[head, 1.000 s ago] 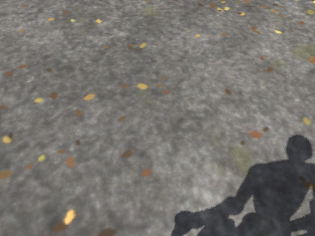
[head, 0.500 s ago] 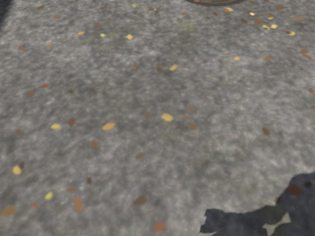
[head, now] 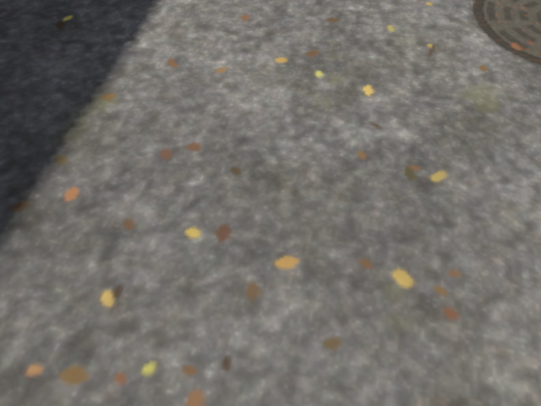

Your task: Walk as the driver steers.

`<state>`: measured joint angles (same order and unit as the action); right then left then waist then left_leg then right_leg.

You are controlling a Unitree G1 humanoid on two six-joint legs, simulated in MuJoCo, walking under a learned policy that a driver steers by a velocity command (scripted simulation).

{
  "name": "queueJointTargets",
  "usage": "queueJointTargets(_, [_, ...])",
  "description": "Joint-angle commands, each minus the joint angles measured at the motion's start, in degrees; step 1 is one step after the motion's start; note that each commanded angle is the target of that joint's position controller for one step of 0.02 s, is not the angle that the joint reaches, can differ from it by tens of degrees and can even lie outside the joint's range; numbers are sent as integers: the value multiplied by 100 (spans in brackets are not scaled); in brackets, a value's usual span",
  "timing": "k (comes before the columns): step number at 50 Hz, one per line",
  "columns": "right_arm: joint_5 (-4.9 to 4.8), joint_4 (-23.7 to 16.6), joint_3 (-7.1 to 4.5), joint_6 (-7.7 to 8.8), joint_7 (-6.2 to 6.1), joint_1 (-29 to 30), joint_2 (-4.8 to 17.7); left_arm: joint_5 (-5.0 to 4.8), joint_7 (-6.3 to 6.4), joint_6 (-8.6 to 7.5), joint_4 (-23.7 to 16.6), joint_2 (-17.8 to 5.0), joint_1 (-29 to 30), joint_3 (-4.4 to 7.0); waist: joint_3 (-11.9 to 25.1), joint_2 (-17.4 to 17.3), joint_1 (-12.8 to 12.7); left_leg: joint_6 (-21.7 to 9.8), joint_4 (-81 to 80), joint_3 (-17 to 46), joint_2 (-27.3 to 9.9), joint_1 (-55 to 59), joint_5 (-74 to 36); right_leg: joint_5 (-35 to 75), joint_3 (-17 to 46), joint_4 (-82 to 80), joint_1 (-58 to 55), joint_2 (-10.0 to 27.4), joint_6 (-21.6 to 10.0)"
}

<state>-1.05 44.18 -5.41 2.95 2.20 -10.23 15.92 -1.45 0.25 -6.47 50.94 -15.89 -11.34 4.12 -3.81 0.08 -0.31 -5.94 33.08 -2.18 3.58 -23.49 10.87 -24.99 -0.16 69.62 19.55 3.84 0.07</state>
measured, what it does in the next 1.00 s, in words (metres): walks ahead, turning left: right foot, then left foot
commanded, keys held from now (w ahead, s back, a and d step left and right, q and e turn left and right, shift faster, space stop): w+q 0.10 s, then q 0.46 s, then e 0.44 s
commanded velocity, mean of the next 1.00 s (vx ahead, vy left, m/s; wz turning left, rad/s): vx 0.17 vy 0.00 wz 0.31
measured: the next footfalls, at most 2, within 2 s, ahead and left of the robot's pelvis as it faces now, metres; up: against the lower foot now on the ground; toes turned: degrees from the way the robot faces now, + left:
right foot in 0.36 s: +0.40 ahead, -0.09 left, +0.00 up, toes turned +17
left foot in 0.74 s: +0.26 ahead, +0.14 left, +0.00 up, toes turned +21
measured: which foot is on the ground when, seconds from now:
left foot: down 0.00-0.36, up 0.38-0.72, down 0.74-1.00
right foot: up 0.00-0.34, down 0.36-0.76, up 0.78-1.00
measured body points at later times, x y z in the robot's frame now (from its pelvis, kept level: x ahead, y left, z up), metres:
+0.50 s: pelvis +0.23 -0.03 +0.00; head +0.28 -0.02 +0.45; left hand +0.35 +0.27 -0.09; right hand +0.42 -0.28 -0.11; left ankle +0.12 +0.07 -0.64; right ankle +0.36 -0.10 -0.73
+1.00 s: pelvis +0.27 +0.00 +0.01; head +0.29 +0.01 +0.46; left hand +0.30 +0.31 -0.11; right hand +0.50 -0.21 -0.09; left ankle +0.23 +0.13 -0.73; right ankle +0.29 -0.11 -0.69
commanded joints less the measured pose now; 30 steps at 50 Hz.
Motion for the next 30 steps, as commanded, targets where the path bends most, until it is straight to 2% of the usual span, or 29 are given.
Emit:
queueJointTargets(1, [74, -400, -110, 124, -66, -213, 555, 104, 16, -164, -489, -745, 120, 181, 801, -171, -11, -1083, -1869, 2413, -1499, 1900, -881, 698, 507, -226, 1794, 417, -95])
queueJointTargets(3, [52, -416, -121, 150, -127, -250, 650, 165, 20, -17, -546, -630, 112, 186, 717, -154, -106, -1109, -2028, 2147, -1369, 1456, -1369, 898, 418, -702, 1558, 390, 74])
queueJointTargets(5, [27, -374, -162, 169, -211, -466, 823, 228, 47, 53, -688, -503, 449, 152, 563, -136, -46, -1086, -2106, 1884, -1250, 1255, -1661, 1402, 334, -1344, 1686, 282, 243])
queueJointTargets(8, [27, -336, -180, 82, -324, -643, 900, 248, 40, 48, -911, -366, 1044, 91, 394, -325, 100, -746, -1760, 1365, -870, 987, -2823, 2322, 202, -2676, 1446, -79, 336])
queueJointTargets(10, [6, -311, -195, -7, -359, -806, 906, 215, -21, 30, -1028, -282, 1317, 48, 502, -513, 244, -489, -1530, 1278, -712, 881, -2829, 2980, 98, -3390, 1017, -367, 280])
queueJointTargets(12, [-16, -273, -195, -86, -386, -959, 888, 162, -72, 47, -1157, -334, 1525, 51, 557, -632, 334, -360, -1323, 1546, -773, 1022, -2521, 3158, 154, -3749, 864, -530, 234])
queueJointTargets(14, [-24, -296, -185, -154, -434, -966, 827, 165, -102, 49, -1232, -475, 1550, 85, 599, -660, 303, -312, -957, 1937, -872, 1372, -2253, 2926, 332, -4087, 849, -583, 176])
queueJointTargets(16, [-1, -422, -184, -194, -485, -776, 802, 189, -119, -10, -1207, -669, 1307, 145, 692, -769, 153, -262, -464, 2339, -941, 1688, -2307, 2546, 443, -4311, 669, -577, 52])
queueJointTargets(17, [-10, -524, -166, -201, -493, -578, 758, 224, -110, -56, -1138, -734, 994, 172, 805, -782, -38, -147, -61, 2371, -801, 1704, -2310, 2781, 376, -4615, 267, -532, -54])
queueJointTargets(18, [14, -671, -105, -185, -476, -452, 589, 324, -79, -100, -1101, -905, 569, 210, 1242, -586, -232, 68, 757, 2208, -463, 1424, -2050, 3883, 564, -4730, -736, -111, -302])
queueJointTargets(19, [146, -820, 4, -170, -460, -760, 245, 439, -28, -77, -1105, -1209, 69, 248, 2020, 442, -208, 390, 2395, 1663, 95, 318, 511, 6460, 1605, -4170, -2466, 1172, -800])
queueJointTargets(20, [7, -803, 32, -170, -408, -1956, 343, 383, -62, 49, -1001, -1201, -171, 251, 2972, 1906, 209, 629, 3681, 1405, 504, -897, 3454, 6527, 3497, -4249, -3786, 2475, -1935])
queueJointTargets(21, [-45, -584, -98, -250, -394, -2000, 976, 216, -52, 155, -1181, -842, 161, 185, 2727, 1142, 171, 805, 4351, 1437, -33, -1222, 2911, 4721, 3516, -4482, -3281, 2342, -1870])
queueJointTargets(22, [-56, -677, -177, -367, -407, -1268, 1197, 200, -2, 253, -1302, -516, 402, 86, 1957, 713, -25, 945, 4518, 1124, -193, -1483, 2424, 3756, 2650, -4646, -2610, 1915, -1588])
queueJointTargets(23, [-47, -718, -192, -495, -445, -961, 1162, 234, 30, 353, -1315, -420, 659, 20, 1465, 413, 25, 1019, 4399, 945, -363, -1443, 2094, 3001, 2105, -4876, -1833, 1591, -1425])
queueJointTargets(24, [-18, -792, -199, -594, -472, -816, 1096, 246, 50, 418, -1312, -441, 868, 11, 1057, 452, 104, 1030, 4205, 877, -518, -1279, 1875, 2466, 1759, -5100, -1109, 1379, -1353])
queueJointTargets(25, [-28, -833, -159, -653, -465, -855, 899, 303, 68, 452, -1278, -592, 957, 47, 813, 631, 197, 1015, 3969, 693, -550, -913, 1680, 2277, 1318, -5343, -487, 1134, -1279])
queueJointTargets(27, [-25, -903, -87, -648, -471, -888, 608, 327, 90, 449, -1229, -684, 963, 97, 786, 776, 204, 994, 3375, 457, -558, -663, 1485, 2484, 806, -5516, -330, 998, -1334])
queueJointTargets(30, [81, -1026, 24, -567, -447, -584, 433, 263, 97, 462, -1131, -757, 843, 121, 1121, 628, 82, 920, 2360, 465, -666, -250, 1300, 3039, 647, -5447, -557, 1147, -1523])
Keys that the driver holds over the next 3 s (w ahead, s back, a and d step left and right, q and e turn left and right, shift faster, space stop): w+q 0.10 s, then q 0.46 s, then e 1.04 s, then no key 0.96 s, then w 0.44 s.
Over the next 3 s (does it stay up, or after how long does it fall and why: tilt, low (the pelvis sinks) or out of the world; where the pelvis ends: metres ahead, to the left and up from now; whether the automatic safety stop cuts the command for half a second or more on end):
stays up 0.38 0.00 0.02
